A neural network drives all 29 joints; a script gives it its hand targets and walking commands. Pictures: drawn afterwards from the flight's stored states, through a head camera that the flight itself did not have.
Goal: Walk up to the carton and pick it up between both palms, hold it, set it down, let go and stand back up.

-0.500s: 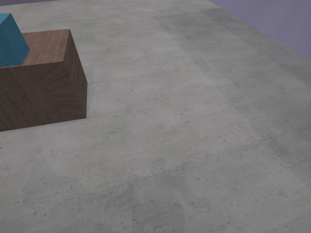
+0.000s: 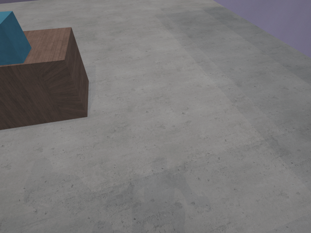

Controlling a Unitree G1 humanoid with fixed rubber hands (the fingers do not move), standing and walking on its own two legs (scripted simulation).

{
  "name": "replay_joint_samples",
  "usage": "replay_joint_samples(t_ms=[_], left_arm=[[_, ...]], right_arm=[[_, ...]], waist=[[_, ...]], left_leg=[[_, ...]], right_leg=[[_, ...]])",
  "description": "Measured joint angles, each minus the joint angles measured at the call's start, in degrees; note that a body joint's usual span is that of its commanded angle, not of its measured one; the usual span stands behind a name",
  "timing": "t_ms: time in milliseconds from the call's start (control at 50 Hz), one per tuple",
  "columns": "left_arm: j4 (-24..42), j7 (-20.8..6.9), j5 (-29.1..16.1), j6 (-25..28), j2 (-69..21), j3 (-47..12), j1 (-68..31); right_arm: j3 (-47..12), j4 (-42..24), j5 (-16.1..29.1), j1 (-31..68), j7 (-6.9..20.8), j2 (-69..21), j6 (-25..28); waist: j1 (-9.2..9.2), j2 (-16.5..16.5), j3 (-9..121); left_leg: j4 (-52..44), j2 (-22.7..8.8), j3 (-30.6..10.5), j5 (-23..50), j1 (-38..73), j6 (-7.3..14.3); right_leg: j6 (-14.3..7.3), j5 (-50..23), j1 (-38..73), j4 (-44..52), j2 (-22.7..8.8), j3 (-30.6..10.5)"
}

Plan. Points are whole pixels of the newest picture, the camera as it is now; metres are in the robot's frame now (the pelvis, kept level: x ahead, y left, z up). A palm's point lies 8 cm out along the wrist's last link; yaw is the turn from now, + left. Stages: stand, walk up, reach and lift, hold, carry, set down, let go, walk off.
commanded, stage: stand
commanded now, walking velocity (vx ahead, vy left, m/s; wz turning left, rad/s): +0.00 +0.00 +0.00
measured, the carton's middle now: (1, 38) +1.24 +1.00 -0.08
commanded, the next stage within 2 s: walk up in 0.86 s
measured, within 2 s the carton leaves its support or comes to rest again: neither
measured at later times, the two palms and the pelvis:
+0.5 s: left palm out of the picture +0.08 +0.31 -0.10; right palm out of the picture +0.07 -0.30 -0.11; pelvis +0.00 +0.00 +0.00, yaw +0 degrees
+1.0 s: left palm out of the picture +0.08 +0.31 -0.10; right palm out of the picture +0.08 -0.31 -0.11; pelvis +0.00 +0.00 +0.00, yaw +0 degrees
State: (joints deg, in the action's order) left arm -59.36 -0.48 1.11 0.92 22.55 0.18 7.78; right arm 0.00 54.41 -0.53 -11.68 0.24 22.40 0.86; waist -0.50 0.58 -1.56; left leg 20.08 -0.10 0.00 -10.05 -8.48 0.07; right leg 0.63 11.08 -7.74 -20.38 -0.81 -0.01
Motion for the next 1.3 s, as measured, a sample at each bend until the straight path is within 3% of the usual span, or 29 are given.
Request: replay_joint_samples(t_ms=[1060, 1100, 1140, 1200, 1300], left_arm=[[-0.10, 0.00, 0.00, 0.09, 0.05, 0.00, -0.17], [-0.08, 0.05, -0.01, 1.00, 0.08, 0.33, 0.34], [-0.10, 0.34, -0.01, 2.12, 0.37, 1.13, 1.83], [-0.11, 0.85, 0.00, 2.84, 1.75, 1.95, 4.29], [-0.10, 1.09, 0.00, 3.15, 5.11, 3.71, 7.23]], right_arm=[[0.00, 0.05, 0.00, 0.00, 0.00, 0.02, 0.00], [-0.03, 0.10, -0.53, 0.02, 1.40, 0.96, -0.23], [-0.01, 0.13, -1.23, 0.04, 2.93, 2.42, -1.28], [-0.01, 0.06, -1.31, 0.01, 4.63, 4.38, -2.40], [0.11, 0.01, -1.31, -0.02, 6.53, 6.45, -3.03]], waist=[[0.24, -0.18, 0.00], [-0.03, 0.17, -0.07], [-0.21, 0.63, 0.09], [-0.10, 0.77, 0.33], [-0.95, 1.70, 0.41]], left_leg=[[-0.11, 0.00, 0.00, -0.02, 0.18, 0.00], [4.44, 0.00, 0.07, -5.20, -1.45, 0.05], [16.62, -0.01, 0.14, -11.22, -6.06, 0.07], [28.98, -0.26, 0.03, -12.16, -12.83, 0.07], [25.56, -2.72, -0.07, -12.25, -15.92, 0.07]], right_leg=[[0.04, -0.08, 0.28, 0.30, -0.01, 0.00], [-0.64, 0.93, -0.10, -1.22, 0.02, -0.01], [-1.13, 2.11, -0.09, -2.27, -0.33, 0.00], [-0.80, 2.69, 0.19, -2.12, -2.07, 0.02], [1.51, 4.36, 1.13, -2.89, -4.27, 0.11]])
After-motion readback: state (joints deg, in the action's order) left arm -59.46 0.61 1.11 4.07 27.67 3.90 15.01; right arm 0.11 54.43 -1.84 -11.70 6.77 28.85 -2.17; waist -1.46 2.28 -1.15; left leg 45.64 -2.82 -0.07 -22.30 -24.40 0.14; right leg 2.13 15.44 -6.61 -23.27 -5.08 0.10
